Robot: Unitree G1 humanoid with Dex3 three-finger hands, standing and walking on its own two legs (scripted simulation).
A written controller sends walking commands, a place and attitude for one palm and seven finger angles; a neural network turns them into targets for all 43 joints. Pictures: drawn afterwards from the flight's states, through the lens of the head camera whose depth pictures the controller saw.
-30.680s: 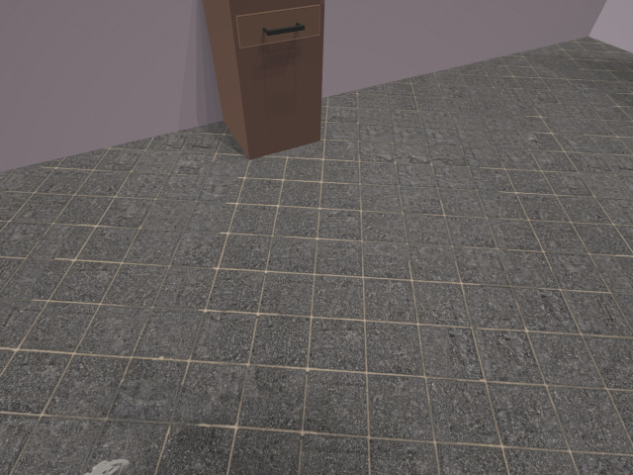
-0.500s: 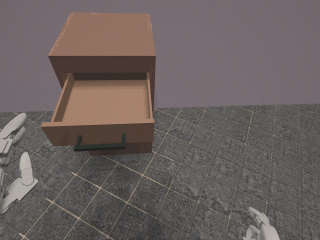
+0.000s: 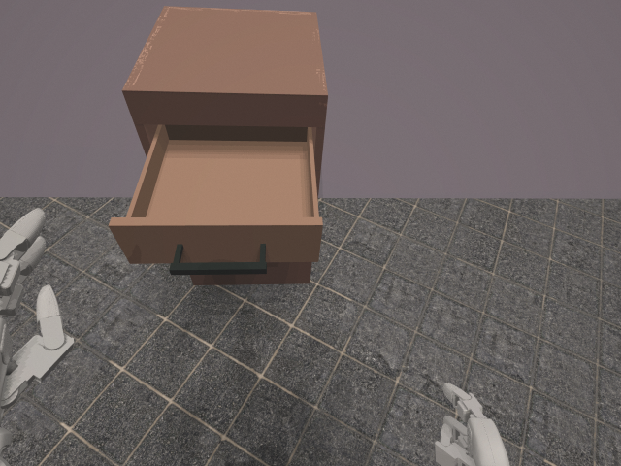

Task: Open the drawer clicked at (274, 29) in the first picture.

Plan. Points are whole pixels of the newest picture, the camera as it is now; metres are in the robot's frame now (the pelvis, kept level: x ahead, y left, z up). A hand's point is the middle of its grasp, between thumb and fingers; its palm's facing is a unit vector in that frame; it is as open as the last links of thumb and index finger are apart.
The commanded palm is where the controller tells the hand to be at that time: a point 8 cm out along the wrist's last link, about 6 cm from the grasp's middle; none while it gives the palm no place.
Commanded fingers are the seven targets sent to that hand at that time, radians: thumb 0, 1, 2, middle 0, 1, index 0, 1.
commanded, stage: stop stepping back and stand still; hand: left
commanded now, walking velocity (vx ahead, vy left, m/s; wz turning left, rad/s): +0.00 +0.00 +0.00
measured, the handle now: (220, 259) +0.48 +0.20 -0.13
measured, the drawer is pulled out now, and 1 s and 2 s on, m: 0.30 0.30 0.30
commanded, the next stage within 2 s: let the arm hang, fingers relaxed in 0.22 s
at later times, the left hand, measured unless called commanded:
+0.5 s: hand (138, 451) +0.15 +0.23 -0.09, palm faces +0.05 -0.93 -0.36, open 7.4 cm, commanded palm none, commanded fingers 0.00 0.90 0.90 -0.20 -0.30 -0.20 -0.30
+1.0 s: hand out of the picture -0.07 +0.18 -0.17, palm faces +0.01 -0.97 -0.24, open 7.3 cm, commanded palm none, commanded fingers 0.00 0.90 0.90 -0.20 -0.30 -0.20 -0.30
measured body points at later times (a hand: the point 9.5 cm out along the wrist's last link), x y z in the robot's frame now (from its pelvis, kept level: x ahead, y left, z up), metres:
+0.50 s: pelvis -0.01 +0.01 -0.01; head +0.01 -0.01 +0.44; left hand +0.15 +0.28 -0.07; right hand +0.14 -0.24 -0.13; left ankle +0.02 +0.10 -0.74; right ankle -0.01 -0.11 -0.74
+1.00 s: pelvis -0.02 +0.00 +0.00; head +0.01 -0.02 +0.45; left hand -0.07 +0.23 -0.15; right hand -0.05 -0.21 -0.16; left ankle +0.02 +0.10 -0.74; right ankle -0.01 -0.11 -0.74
